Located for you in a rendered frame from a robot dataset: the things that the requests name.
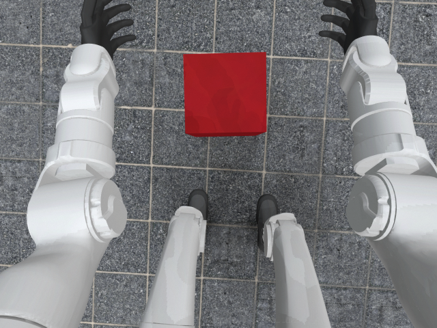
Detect robot left forearm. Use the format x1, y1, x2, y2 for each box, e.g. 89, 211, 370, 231
27, 44, 119, 237

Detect right robot thigh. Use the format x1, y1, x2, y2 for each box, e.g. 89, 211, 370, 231
264, 219, 331, 328

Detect left robot hand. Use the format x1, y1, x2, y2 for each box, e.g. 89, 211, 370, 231
80, 0, 136, 61

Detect robot right forearm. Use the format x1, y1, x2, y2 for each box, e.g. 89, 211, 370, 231
339, 36, 437, 178

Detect right robot hand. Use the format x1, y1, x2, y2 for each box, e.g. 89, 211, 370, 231
319, 0, 378, 55

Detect right robot upper arm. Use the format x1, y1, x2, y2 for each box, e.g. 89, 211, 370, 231
346, 172, 437, 328

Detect left robot thigh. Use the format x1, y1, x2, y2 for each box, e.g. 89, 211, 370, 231
139, 213, 207, 328

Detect robot thigh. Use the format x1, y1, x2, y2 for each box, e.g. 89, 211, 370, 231
139, 213, 207, 328
264, 219, 331, 328

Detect left robot upper arm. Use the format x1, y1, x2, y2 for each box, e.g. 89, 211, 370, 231
0, 176, 127, 328

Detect carton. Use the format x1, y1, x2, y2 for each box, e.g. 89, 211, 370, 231
183, 52, 266, 137

